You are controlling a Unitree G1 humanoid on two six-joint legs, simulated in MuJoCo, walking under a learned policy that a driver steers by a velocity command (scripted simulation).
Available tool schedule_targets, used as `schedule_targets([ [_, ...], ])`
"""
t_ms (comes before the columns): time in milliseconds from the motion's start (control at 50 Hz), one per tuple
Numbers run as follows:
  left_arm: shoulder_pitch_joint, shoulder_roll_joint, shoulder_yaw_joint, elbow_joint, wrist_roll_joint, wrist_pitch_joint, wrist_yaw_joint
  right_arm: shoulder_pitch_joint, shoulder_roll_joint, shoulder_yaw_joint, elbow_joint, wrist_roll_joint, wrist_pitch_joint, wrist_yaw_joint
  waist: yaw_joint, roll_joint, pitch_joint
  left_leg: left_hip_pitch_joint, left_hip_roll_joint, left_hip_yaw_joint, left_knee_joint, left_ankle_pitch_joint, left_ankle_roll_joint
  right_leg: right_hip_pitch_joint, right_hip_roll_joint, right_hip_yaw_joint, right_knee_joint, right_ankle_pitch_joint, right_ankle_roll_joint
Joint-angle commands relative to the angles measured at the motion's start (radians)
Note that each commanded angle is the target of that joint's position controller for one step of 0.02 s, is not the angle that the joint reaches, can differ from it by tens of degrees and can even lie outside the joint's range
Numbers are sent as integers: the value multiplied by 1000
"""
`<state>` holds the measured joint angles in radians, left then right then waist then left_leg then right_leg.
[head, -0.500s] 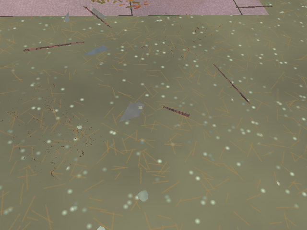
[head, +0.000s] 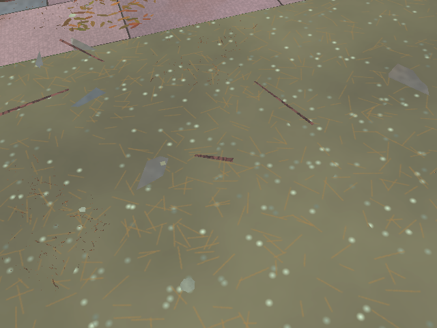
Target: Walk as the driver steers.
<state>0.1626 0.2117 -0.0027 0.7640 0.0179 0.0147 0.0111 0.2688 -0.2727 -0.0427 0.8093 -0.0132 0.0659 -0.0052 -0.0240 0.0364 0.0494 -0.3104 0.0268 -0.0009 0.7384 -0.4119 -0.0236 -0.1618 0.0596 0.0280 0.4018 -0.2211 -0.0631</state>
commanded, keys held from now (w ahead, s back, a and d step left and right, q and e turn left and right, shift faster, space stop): no key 0.46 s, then w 0.48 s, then w+q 0.06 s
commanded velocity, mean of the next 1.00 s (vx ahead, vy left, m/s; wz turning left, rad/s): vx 0.16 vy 0.00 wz -0.02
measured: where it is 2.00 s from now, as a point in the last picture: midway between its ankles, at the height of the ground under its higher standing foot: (204, 270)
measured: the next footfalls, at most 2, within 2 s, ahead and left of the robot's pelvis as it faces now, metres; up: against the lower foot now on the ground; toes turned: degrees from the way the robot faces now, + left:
left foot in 0.10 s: +0.03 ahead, +0.13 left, +0.00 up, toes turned +0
left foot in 1.22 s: +0.41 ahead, +0.07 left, +0.00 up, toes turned +10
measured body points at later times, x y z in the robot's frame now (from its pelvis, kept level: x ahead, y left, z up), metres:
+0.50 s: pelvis -0.01 +0.03 +0.00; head -0.01 +0.03 +0.45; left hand +0.02 +0.28 -0.15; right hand +0.04 -0.22 -0.15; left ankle -0.01 +0.13 -0.74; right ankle -0.01 -0.08 -0.74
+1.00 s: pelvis +0.13 -0.02 +0.00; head +0.14 -0.03 +0.45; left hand +0.03 +0.21 -0.14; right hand +0.24 -0.26 -0.14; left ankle +0.20 +0.12 -0.68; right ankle +0.03 -0.08 -0.74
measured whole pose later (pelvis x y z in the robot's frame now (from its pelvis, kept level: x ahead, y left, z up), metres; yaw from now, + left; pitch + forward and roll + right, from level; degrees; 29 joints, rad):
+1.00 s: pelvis +0.13 -0.02 +0.00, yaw +0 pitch +1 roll +0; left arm 0.50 0.16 0.01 1.12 0.02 -0.10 0.01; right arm 0.14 -0.23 -0.05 0.98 -0.03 -0.03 0.04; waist 0.03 0.03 0.00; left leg -0.61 0.06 0.04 0.97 -0.17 0.05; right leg 0.05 0.06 -0.04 0.19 -0.26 -0.08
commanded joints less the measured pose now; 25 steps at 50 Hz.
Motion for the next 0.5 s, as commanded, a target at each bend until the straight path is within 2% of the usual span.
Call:
schedule_targets([
  [20, 14, 150, 37, -17, 5, -10, 6, -2, -57, -9, -34, 4, -9, -11, 34, -174, -49, 37, -20, 13, -113, 9, 5, 22, -238, 179, -75, 360, -131],
  [60, -6, 149, 35, -1, -2, -9, 10, 29, -42, -3, -9, 5, -19, -20, 7, -147, -54, 124, -26, 21, -276, 122, 18, -10, -225, 189, -52, 295, -110],
  [80, -13, 142, 32, 7, -8, -11, 13, 45, -39, 2, 4, -2, -29, -24, -10, -116, -60, 213, -4, -3, -381, 267, 25, -58, -214, 191, -46, 239, -76],
  [100, 1, 117, 24, 12, -7, -17, 12, 53, -67, 0, 12, -13, -44, -28, -3, -74, -79, 293, 66, -84, -408, 348, 35, -106, -191, 190, -37, 164, -36],
  [120, 57, 111, 27, 25, -8, -19, 6, 15, -129, -9, 11, -12, -54, -26, 60, 10, -54, 262, 123, -142, -376, 434, 59, -115, -116, 136, -50, 77, -14],
  [140, 51, 109, 26, 56, -7, -12, 6, -18, -108, -7, 22, 2, -58, -15, 47, 50, -32, 148, 118, -137, -382, 360, 76, -28, -84, 103, -78, 41, -3],
  [160, 36, 125, 30, 73, -4, -9, 8, -23, -73, 2, 29, 1, -63, -9, 31, 43, -12, 109, 99, -125, -403, 303, 67, 13, -90, 105, -68, 58, 1],
  [180, 34, 134, 35, 89, -5, -9, 8, -18, -67, 4, 41, 0, -66, -10, 25, 41, -7, 106, 82, -110, -415, 280, 58, 26, -98, 108, -58, 85, -1],
  [220, 42, 133, 37, 116, -6, -11, 7, -2, -64, 6, 71, 2, -70, -18, 23, 42, -13, 131, 72, -102, -421, 292, 56, 24, -110, 112, -58, 120, -3],
  [300, 59, 113, 31, 181, -8, -16, 13, 0, -56, 9, 112, 2, -71, -22, 19, -10, -8, 161, 74, -102, -424, 275, 66, -1, -110, 110, -84, 102, 10],
  [460, 93, 100, 22, 279, -8, -14, 21, 0, -40, 18, 188, 2, -72, -26, 21, -33, 5, 153, 69, -105, -438, 246, 76, -3, -114, 105, -95, 98, 21],
  [480, 107, 98, 20, 291, -7, -13, 21, 13, -43, 17, 199, 1, -71, -25, 19, -27, -16, 160, 60, -105, -445, 140, 81, -1, -101, 94, -87, 14, 17],
  [500, 113, 108, 25, 294, -6, -10, 21, 24, -65, 8, 206, 1, -66, -25, 17, -12, -10, 148, 47, -112, -441, -25, 97, -27, -71, 71, -46, -121, 6],
])
Velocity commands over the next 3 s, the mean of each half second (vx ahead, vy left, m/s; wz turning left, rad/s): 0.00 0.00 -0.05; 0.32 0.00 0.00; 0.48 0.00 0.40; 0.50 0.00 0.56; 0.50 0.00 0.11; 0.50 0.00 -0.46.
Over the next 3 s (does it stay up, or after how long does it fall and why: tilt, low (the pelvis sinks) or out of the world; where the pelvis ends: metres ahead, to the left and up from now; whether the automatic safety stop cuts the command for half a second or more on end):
stays up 1.12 0.37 -0.01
